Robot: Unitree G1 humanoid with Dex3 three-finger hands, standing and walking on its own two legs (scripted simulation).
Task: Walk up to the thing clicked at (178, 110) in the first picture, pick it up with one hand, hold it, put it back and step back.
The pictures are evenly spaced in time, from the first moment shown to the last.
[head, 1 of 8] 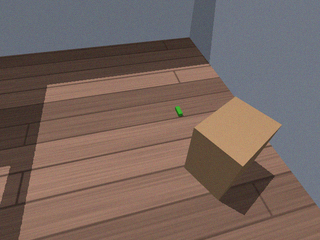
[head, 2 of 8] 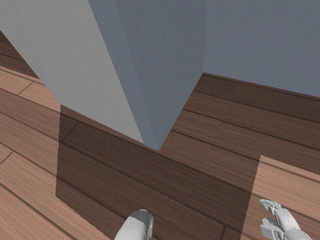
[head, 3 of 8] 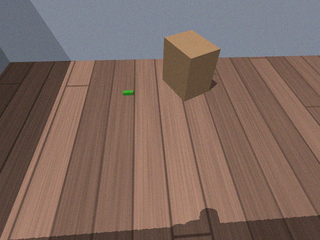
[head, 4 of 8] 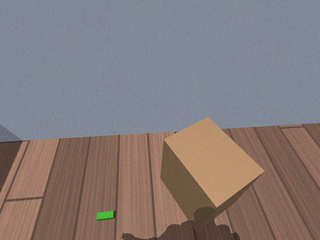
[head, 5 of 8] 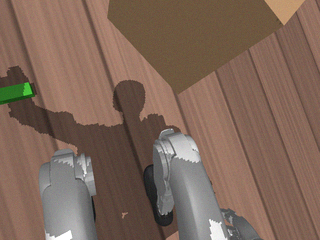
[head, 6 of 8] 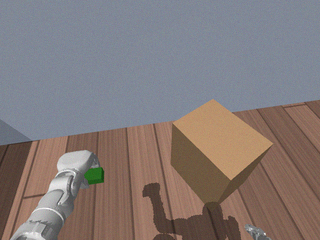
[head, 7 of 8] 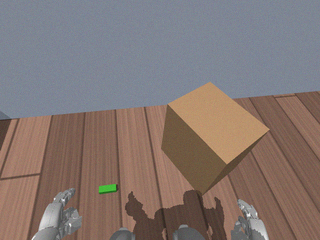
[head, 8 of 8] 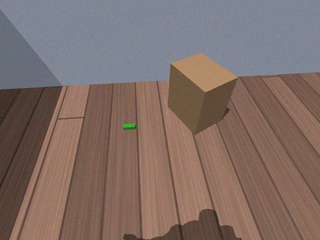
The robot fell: no
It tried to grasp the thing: yes
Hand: left
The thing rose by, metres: 0.69
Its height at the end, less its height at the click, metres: +0.00
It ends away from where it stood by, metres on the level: 0.01
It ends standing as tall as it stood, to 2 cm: yes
